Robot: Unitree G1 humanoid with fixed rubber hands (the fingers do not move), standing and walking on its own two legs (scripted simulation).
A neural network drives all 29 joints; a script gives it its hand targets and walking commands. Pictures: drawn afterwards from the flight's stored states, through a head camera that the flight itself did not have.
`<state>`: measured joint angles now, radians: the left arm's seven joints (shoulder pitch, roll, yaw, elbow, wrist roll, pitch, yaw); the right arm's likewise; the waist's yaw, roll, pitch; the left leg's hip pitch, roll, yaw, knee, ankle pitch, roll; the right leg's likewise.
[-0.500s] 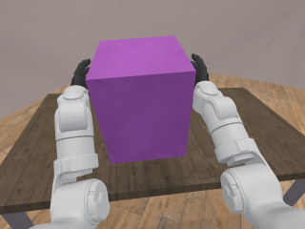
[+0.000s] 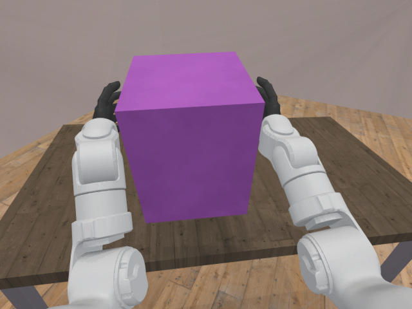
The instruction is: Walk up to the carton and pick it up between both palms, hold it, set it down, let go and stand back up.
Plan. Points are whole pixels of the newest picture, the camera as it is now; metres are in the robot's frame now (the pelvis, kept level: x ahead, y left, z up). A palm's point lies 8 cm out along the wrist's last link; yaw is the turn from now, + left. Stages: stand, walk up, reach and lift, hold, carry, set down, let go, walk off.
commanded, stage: set down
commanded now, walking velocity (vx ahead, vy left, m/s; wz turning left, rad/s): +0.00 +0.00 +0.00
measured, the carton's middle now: (191, 136) +0.38 +0.01 +0.22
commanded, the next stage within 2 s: none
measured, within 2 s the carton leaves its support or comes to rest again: neither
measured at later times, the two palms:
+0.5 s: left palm (109, 136) +0.39 +0.16 +0.22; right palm (257, 144) +0.37 -0.13 +0.20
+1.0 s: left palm (115, 141) +0.40 +0.16 +0.20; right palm (257, 151) +0.38 -0.13 +0.18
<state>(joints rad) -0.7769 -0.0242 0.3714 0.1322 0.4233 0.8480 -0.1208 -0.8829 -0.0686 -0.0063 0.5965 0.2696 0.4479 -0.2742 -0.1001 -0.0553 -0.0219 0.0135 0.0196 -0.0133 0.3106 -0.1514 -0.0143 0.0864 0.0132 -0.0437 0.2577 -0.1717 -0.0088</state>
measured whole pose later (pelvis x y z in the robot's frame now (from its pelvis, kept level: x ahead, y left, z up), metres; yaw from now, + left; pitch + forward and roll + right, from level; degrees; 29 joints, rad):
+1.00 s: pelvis +0.01 +0.02 +0.00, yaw +0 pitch -10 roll -1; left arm -0.78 -0.05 0.36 0.35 0.44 0.49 -0.13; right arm -0.70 0.05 -0.20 0.66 0.02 0.00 -0.21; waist -0.08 -0.10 0.12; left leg 0.04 -0.01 -0.01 0.31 -0.16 0.02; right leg 0.13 -0.02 -0.04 0.22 -0.16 0.02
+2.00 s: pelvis +0.02 +0.03 +0.00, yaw -1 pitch -6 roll -1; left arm -0.82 0.00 0.41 0.67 0.39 0.29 -0.15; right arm -0.67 0.13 -0.32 0.72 -0.11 -0.07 -0.23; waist -0.07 -0.09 0.10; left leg -0.02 -0.01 0.03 0.30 -0.18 0.03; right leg 0.07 -0.02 -0.01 0.19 -0.15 0.04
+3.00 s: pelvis +0.02 +0.03 +0.00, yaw -2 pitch -1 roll -1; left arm -0.85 0.00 0.48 0.88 0.43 0.11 -0.15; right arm -0.62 0.19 -0.48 0.79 -0.28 -0.21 -0.23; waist -0.06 -0.08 0.08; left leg -0.11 0.00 0.04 0.28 -0.15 0.02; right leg -0.03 -0.01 -0.01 0.19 -0.14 0.03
